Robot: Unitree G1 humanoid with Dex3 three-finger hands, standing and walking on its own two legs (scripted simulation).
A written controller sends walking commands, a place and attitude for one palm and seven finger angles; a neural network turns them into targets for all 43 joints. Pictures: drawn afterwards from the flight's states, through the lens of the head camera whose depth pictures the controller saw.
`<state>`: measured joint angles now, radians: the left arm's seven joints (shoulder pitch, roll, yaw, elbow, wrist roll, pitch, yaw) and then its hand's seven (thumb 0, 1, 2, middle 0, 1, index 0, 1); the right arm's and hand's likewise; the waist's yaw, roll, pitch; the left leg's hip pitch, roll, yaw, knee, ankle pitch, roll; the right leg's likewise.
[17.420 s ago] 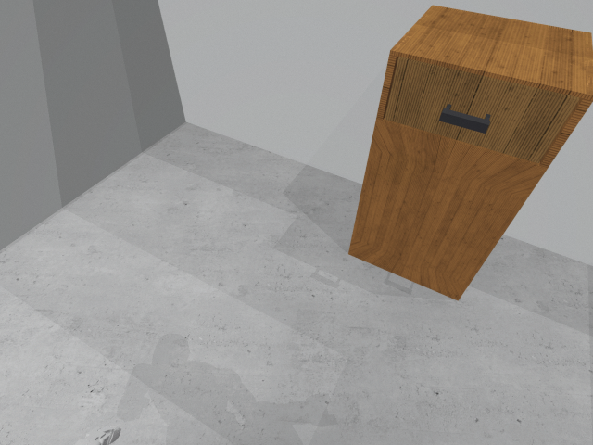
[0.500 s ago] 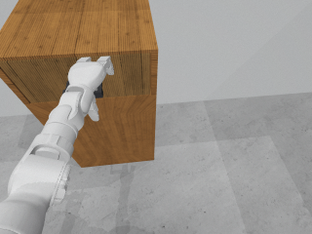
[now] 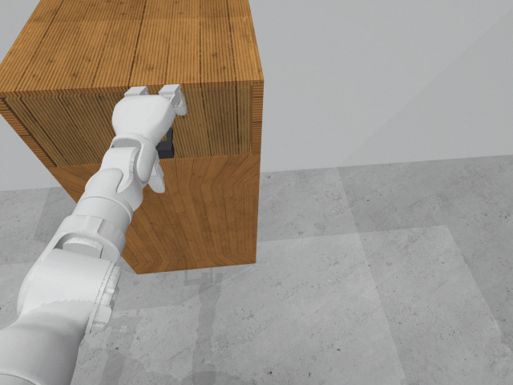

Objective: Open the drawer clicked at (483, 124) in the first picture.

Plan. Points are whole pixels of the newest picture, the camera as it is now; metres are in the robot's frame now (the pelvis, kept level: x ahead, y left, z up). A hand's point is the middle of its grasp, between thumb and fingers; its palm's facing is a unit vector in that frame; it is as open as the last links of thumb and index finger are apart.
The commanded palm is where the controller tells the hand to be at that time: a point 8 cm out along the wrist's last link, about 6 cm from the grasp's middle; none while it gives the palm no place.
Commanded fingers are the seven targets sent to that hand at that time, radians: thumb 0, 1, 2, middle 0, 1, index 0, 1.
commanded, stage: move the hooked fingers above the handle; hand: left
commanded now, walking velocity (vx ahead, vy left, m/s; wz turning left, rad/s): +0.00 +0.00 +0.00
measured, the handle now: (143, 142) +0.56 +0.19 +0.02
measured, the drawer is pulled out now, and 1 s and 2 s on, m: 0.00 0.00 0.00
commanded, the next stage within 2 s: lower the fingers behind the handle in 0.84 s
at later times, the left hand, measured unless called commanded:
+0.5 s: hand (159, 136) +0.50 +0.14 +0.09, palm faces +0.07 -0.09 -0.99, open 13.8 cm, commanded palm +0.48 +0.19 +0.13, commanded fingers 0.00 -0.50 0.30 -0.30 -1.20 -0.30 -1.20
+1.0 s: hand (158, 129) +0.52 +0.14 +0.09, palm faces +0.13 -0.10 -0.99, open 13.8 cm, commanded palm +0.49 +0.18 +0.13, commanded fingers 0.00 -0.50 0.30 -0.30 -1.20 -0.30 -1.20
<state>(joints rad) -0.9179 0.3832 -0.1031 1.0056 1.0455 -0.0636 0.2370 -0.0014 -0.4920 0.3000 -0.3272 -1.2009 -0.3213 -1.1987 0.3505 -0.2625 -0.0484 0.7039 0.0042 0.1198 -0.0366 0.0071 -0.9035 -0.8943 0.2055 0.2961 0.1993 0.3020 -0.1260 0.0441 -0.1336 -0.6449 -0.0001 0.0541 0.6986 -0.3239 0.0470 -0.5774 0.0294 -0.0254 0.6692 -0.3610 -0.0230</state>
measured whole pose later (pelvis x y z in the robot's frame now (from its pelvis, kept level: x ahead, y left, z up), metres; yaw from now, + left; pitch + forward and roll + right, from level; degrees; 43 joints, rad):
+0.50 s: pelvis +0.00 -0.01 +0.00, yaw +0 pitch +16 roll -1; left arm -0.93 0.40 -0.07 1.02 1.06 -0.03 0.29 0.00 -0.49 0.30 -0.32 -1.20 -0.32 -1.20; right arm 0.31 -0.26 -0.04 0.69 0.01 0.10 -0.05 0.01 -0.90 -0.89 0.20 0.30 0.20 0.30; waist -0.14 0.05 -0.12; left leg -0.65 0.01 0.06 0.69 -0.31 0.04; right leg -0.60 0.04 -0.02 0.68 -0.36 -0.03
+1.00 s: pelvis +0.01 +0.00 +0.00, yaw -1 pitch +18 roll -1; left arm -0.93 0.40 -0.07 1.00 1.07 -0.04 0.35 0.00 -0.49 0.30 -0.38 -1.24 -0.32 -1.20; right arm 0.31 -0.27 -0.05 0.70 -0.01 0.11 -0.03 0.01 -0.90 -0.89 0.20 0.30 0.20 0.30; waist -0.13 0.06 -0.14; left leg -0.70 0.01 0.06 0.73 -0.34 0.05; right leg -0.64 0.03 -0.02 0.70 -0.37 -0.02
